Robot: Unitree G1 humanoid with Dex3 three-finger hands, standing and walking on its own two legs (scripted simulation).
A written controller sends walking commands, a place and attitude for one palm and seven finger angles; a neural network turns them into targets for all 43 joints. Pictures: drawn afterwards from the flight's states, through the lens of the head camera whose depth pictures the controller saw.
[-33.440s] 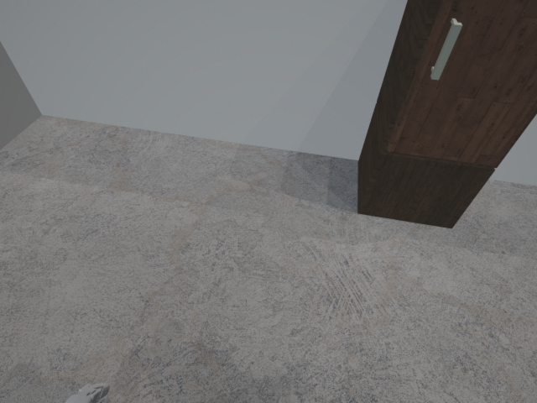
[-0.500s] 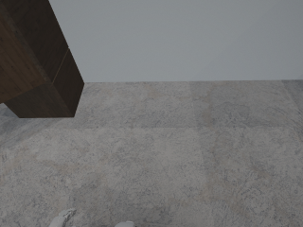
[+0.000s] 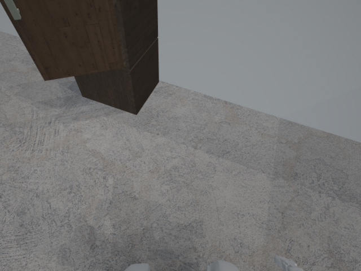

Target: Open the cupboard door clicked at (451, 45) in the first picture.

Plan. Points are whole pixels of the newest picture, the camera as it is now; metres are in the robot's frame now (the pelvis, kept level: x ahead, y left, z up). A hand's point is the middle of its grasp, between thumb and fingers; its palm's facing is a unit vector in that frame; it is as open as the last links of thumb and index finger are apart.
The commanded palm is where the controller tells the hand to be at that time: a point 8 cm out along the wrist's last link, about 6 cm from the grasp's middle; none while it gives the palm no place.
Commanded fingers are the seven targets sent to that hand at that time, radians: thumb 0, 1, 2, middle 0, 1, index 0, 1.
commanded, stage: turn to face it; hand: left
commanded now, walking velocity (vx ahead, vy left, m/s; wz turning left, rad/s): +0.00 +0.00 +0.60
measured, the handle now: out of the picture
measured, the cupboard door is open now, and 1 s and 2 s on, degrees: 41 41 41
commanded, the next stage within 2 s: take the last steps up to it in 0.48 s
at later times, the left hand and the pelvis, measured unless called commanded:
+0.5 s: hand out of the picture +0.01 +0.16 -0.15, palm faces +0.27 -0.94 -0.22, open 7.4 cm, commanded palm none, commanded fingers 0.00 0.90 0.90 -0.20 -0.30 -0.20 -0.30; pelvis +0.01 -0.03 +0.01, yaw +16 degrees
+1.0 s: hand out of the picture -0.02 +0.17 -0.15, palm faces +0.45 -0.86 -0.23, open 7.4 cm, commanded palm none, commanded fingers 0.00 0.90 0.90 -0.20 -0.30 -0.20 -0.30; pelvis +0.05 -0.01 +0.01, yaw +23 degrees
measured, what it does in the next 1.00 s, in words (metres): steps on the spot, turning left: right foot, then left foot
